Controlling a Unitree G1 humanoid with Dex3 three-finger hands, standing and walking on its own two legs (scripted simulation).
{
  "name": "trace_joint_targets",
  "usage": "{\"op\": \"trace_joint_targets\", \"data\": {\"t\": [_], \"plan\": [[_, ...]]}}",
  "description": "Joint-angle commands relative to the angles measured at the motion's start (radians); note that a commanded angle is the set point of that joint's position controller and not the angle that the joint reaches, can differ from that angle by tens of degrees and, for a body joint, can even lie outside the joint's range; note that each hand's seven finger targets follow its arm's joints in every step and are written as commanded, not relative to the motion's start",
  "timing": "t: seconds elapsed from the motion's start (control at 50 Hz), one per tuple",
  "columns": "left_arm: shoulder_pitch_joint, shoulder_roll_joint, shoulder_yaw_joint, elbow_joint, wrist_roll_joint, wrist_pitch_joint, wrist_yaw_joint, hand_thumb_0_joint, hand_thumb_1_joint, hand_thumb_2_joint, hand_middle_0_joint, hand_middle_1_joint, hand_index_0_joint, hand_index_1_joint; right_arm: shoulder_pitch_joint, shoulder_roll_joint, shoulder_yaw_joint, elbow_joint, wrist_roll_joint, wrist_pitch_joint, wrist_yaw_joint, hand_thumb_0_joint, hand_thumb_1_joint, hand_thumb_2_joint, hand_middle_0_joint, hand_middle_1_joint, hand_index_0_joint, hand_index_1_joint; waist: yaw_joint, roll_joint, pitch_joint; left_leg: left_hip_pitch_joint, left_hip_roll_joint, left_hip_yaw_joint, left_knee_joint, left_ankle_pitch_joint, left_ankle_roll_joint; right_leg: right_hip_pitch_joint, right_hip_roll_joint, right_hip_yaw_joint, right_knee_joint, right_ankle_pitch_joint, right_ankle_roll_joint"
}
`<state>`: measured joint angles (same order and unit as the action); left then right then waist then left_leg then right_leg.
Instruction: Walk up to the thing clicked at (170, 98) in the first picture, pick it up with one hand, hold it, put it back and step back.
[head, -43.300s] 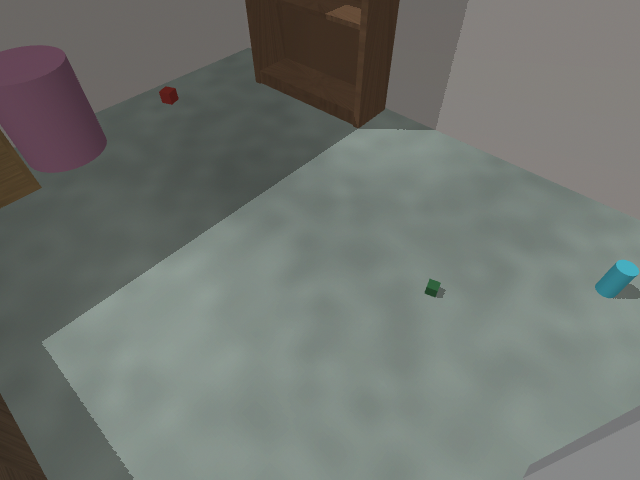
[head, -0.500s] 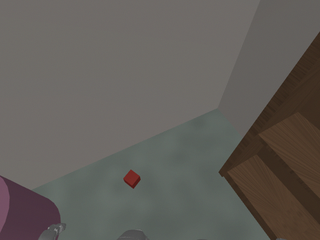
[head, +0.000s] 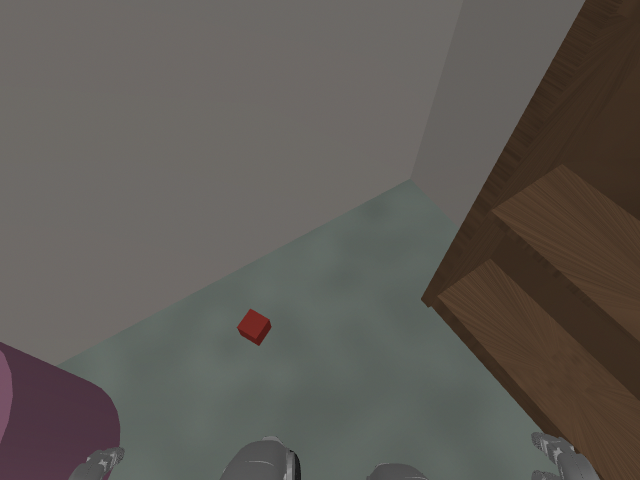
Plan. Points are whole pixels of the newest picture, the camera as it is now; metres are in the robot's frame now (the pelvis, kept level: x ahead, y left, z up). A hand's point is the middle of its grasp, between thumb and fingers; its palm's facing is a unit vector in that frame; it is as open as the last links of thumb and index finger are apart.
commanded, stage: step back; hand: left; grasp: from above
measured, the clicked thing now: (254, 327) +0.53 +0.23 -0.72
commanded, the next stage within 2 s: none
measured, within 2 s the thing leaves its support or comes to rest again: neither
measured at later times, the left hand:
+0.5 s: hand out of the picture +0.00 +0.27 -0.14, palm faces +0.07 -0.93 -0.35, open 7.4 cm
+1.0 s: hand out of the picture -0.18 +0.22 -0.11, palm faces +0.03 -0.90 -0.44, open 7.4 cm
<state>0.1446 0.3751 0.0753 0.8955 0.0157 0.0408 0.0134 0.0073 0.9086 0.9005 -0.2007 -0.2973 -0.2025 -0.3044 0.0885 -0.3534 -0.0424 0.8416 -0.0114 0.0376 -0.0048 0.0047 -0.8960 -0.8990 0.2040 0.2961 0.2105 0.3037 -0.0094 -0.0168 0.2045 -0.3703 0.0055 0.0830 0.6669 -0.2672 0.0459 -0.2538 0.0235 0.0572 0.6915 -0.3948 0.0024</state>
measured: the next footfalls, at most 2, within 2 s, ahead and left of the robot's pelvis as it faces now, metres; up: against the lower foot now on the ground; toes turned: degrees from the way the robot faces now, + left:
left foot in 0.36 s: -0.06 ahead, +0.12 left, +0.00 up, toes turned +2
right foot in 0.76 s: -0.19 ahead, -0.15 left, +0.00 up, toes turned +3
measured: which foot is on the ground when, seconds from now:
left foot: down 0.00-0.04, up 0.06-0.34, down 0.36-0.80, up 0.82-1.00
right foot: down 0.00-0.40, up 0.42-0.74, down 0.76-1.00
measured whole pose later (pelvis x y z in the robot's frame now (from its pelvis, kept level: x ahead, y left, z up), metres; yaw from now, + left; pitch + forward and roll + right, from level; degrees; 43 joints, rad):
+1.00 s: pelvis -0.26 -0.05 +0.01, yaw +2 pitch -1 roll +2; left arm 0.21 0.34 0.08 0.83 0.04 0.04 0.01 0.01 0.90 0.90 -0.20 -0.30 -0.21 -0.31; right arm 0.18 -0.42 -0.05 0.86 0.00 0.05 -0.02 0.01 -0.90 -0.90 0.20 0.30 0.21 0.30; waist 0.01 0.04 0.14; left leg -0.47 -0.12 -0.16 1.13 -0.47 -0.01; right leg -0.31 -0.01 0.03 0.61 -0.28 -0.02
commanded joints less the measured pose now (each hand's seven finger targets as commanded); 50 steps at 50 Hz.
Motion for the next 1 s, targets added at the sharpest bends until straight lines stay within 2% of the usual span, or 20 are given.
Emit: {"op": "trace_joint_targets", "data": {"t": [0.0,0.02,0.04,0.12,0.26,0.32,0.34,0.36,0.38,0.4,0.48,0.62,0.72,0.74,0.76,0.78,0.8,0.82,0.88,0.98], "plan": [[0.131,0.249,0.077,-0.055,0.025,-0.04,0.008,0.0,0.9,0.9,-0.2,-0.3,-0.2,-0.3,-0.023,-0.222,-0.059,-0.081,0.021,-0.009,-0.013,0.0,-0.9,-0.9,0.2,0.3,0.2,0.3,0.031,-0.058,-0.285,-0.044,0.07,-0.183,0.06,0.09,0.015,0.154,-0.173,0.228,-0.27,0.313,-0.113],[0.075,0.305,0.088,-0.081,0.013,-0.039,0.003,0.0,0.9,0.9,-0.2,-0.3,-0.2,-0.3,-0.026,-0.184,-0.048,-0.083,0.021,-0.007,-0.015,0.0,-0.9,-0.9,0.2,0.3,0.2,0.3,0.032,-0.217,-0.211,-0.154,-0.103,-0.109,0.233,-0.255,-0.041,0.093,-0.326,0.414,-0.358,0.334,-0.225],[0.011,0.354,0.091,-0.124,0.027,-0.041,0.008,0.0,0.9,0.9,-0.2,-0.3,-0.2,-0.3,-0.023,-0.214,-0.064,-0.066,0.012,0.002,-0.026,0.0,-0.9,-0.9,0.2,0.3,0.2,0.3,0.057,-0.248,-0.168,-0.08,-0.111,-0.207,0.465,-0.378,-0.052,-0.099,-0.447,0.539,-0.383,0.377,-0.345],[-0.11,0.222,0.071,-0.165,0.014,-0.043,0.018,0.0,0.9,0.9,-0.2,-0.3,-0.2,-0.3,0.092,-0.207,-0.054,-0.01,0.024,-0.005,-0.021,0.0,-0.9,-0.9,0.2,0.3,0.2,0.3,-0.03,-0.104,-0.172,-0.109,-0.156,-0.266,0.569,-0.225,-0.048,-0.008,-0.236,0.168,-0.282,0.576,-0.208],[0.033,0.198,0.062,-0.175,0.018,-0.023,0.028,0.0,0.9,0.9,-0.2,-0.3,-0.2,-0.3,0.075,-0.189,-0.036,-0.048,0.007,-0.032,-0.028,0.0,-0.9,-0.9,0.2,0.3,0.2,0.3,0.061,-0.155,-0.28,-0.102,-0.035,-0.152,0.074,-0.238,-0.069,0.313,-0.251,0.143,-0.135,0.724,-0.209],[-0.024,0.238,0.059,-0.197,0.0,-0.004,0.017,0.0,0.9,0.9,-0.2,-0.3,-0.2,-0.3,0.179,-0.194,-0.055,-0.015,-0.008,-0.042,-0.025,0.0,-0.9,-0.9,0.2,0.3,0.2,0.3,0.003,-0.161,-0.315,0.112,-0.031,-0.08,-0.265,0.055,-0.04,0.204,-0.218,0.097,-0.02,0.661,-0.158],[-0.034,0.213,0.05,-0.209,-0.005,0.003,0.013,0.0,0.9,0.9,-0.2,-0.3,-0.2,-0.3,0.184,-0.221,-0.069,-0.014,-0.019,-0.046,-0.025,0.0,-0.9,-0.9,0.2,0.3,0.2,0.3,-0.002,-0.107,-0.305,0.181,0.002,-0.149,-0.277,0.208,-0.026,0.092,-0.184,0.096,0.004,0.519,-0.107],[-0.011,0.178,0.045,-0.22,-0.01,0.006,0.01,0.0,0.9,0.9,-0.2,-0.3,-0.2,-0.3,0.159,-0.296,-0.086,-0.03,-0.031,-0.049,-0.025,0.0,-0.9,-0.9,0.2,0.3,0.2,0.3,0.015,0.077,-0.313,0.259,0.18,-0.39,-0.276,0.373,0.032,-0.073,-0.078,0.038,0.119,0.287,-0.058],[-0.033,0.166,0.047,-0.22,-0.014,0.005,0.014,0.0,0.9,0.9,-0.2,-0.3,-0.2,-0.3,0.098,-0.371,-0.096,-0.048,-0.03,-0.047,-0.016,0.0,-0.9,-0.9,0.2,0.3,0.2,0.3,0.011,0.229,-0.257,0.244,0.329,-0.569,-0.315,0.451,0.152,-0.23,0.082,-0.007,0.24,-0.176,-0.029],[-0.079,0.201,0.063,-0.216,-0.002,0.005,0.028,0.0,0.9,0.9,-0.2,-0.3,-0.2,-0.3,0.103,-0.418,-0.104,-0.055,-0.028,-0.046,-0.015,0.0,-0.9,-0.9,0.2,0.3,0.2,0.3,-0.05,0.271,-0.236,0.09,0.421,-0.668,-0.334,0.43,0.277,-0.171,0.07,0.113,0.426,-0.302,-0.019],[0.045,0.189,0.064,-0.155,-0.017,0.006,0.012,0.0,0.9,0.9,-0.2,-0.3,-0.2,-0.3,-0.023,-0.267,-0.066,-0.079,-0.027,-0.046,-0.024,0.0,-0.9,-0.9,0.2,0.3,0.2,0.3,0.054,0.151,-0.186,0.148,0.212,-0.306,-0.268,0.411,0.153,-0.255,0.096,0.153,0.581,-0.089,-0.034],[0.035,0.177,0.057,-0.159,-0.001,-0.012,0.005,0.0,0.9,0.9,-0.2,-0.3,-0.2,-0.3,0.091,-0.265,-0.078,-0.083,-0.017,-0.039,-0.027,0.0,-0.9,-0.9,0.2,0.3,0.2,0.3,-0.033,0.193,-0.255,0.336,0.242,-0.296,-0.191,0.452,0.222,-0.227,0.037,0.067,0.286,-0.124,0.041],[0.187,0.162,0.059,-0.072,0.007,-0.029,0.002,0.0,0.9,0.9,-0.2,-0.3,-0.2,-0.3,0.002,-0.295,-0.083,-0.11,-0.009,-0.005,-0.02,0.0,-0.9,-0.9,0.2,0.3,0.2,0.3,0.036,0.229,-0.316,0.167,0.187,-0.236,-0.068,0.306,0.134,0.089,-0.005,-0.066,-0.275,0.149,-0.007],[0.187,0.191,0.066,-0.065,0.019,-0.035,0.002,0.0,0.9,0.9,-0.2,-0.3,-0.2,-0.3,0.006,-0.268,-0.074,-0.107,0.004,0.0,-0.018,0.0,-0.9,-0.9,0.2,0.3,0.2,0.3,0.031,0.187,-0.3,0.064,0.14,-0.226,-0.04,0.18,0.076,0.144,-0.018,-0.028,-0.294,0.209,-0.024],[0.172,0.261,0.085,-0.08,0.033,-0.04,0.001,0.0,0.9,0.9,-0.2,-0.3,-0.2,-0.3,0.015,-0.222,-0.061,-0.118,0.012,0.002,-0.016,0.0,-0.9,-0.9,0.2,0.3,0.2,0.3,0.021,-0.018,-0.266,-0.108,0.026,-0.196,0.097,-0.023,0.014,0.159,-0.155,0.232,-0.314,0.191,-0.068],[0.107,0.358,0.107,-0.12,0.025,-0.037,-0.004,0.0,0.9,0.9,-0.2,-0.3,-0.2,-0.3,-0.008,-0.193,-0.054,-0.147,0.014,-0.003,-0.025,0.0,-0.9,-0.9,0.2,0.3,0.2,0.3,0.035,-0.232,-0.207,-0.219,-0.133,-0.152,0.27,-0.3,-0.037,0.044,-0.328,0.432,-0.371,0.171,-0.192],[0.055,0.41,0.111,-0.156,0.035,-0.036,0.003,0.0,0.9,0.9,-0.2,-0.3,-0.2,-0.3,-0.03,-0.243,-0.075,-0.134,0.002,0.001,-0.039,0.0,-0.9,-0.9,0.2,0.3,0.2,0.3,0.083,-0.283,-0.163,-0.14,-0.087,-0.252,0.476,-0.366,-0.054,-0.16,-0.468,0.595,-0.425,0.178,-0.323],[-0.008,0.358,0.1,-0.167,0.026,-0.04,0.011,0.0,0.9,0.9,-0.2,-0.3,-0.2,-0.3,-0.001,-0.268,-0.085,-0.11,0.012,-0.002,-0.036,0.0,-0.9,-0.9,0.2,0.3,0.2,0.3,0.036,-0.237,-0.118,-0.086,-0.052,-0.307,0.546,-0.322,-0.045,-0.234,-0.457,0.532,-0.426,0.227,-0.307],[-0.098,0.23,0.077,-0.175,0.021,-0.037,0.013,0.0,0.9,0.9,-0.2,-0.3,-0.2,-0.3,0.109,-0.211,-0.057,-0.047,0.017,-0.005,-0.032,0.0,-0.9,-0.9,0.2,0.3,0.2,0.3,-0.041,-0.136,-0.138,-0.131,-0.148,-0.263,0.544,-0.188,-0.045,-0.081,-0.205,0.122,-0.276,0.44,-0.154],[0.078,0.211,0.077,-0.172,0.03,-0.031,0.029,0.0,0.9,0.9,-0.2,-0.3,-0.2,-0.3,0.071,-0.194,-0.041,-0.07,0.002,-0.02,-0.036,0.0,-0.9,-0.9,0.2,0.3,0.2,0.3,0.073,-0.15,-0.224,-0.212,-0.101,-0.211,0.335,-0.25,-0.079,0.245,-0.248,0.162,-0.193,0.611,-0.205]]}}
